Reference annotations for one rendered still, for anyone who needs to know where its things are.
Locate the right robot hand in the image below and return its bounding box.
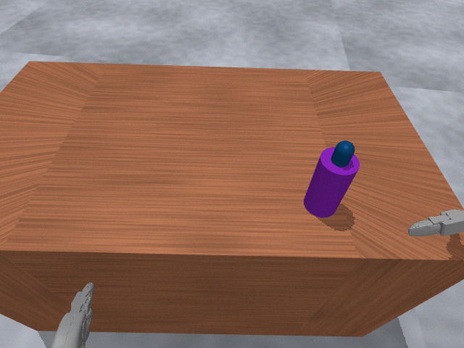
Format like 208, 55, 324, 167
408, 209, 464, 236

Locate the left robot hand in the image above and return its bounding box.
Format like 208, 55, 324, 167
51, 282, 94, 348

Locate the bottle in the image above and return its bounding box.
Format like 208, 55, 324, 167
304, 141, 360, 218

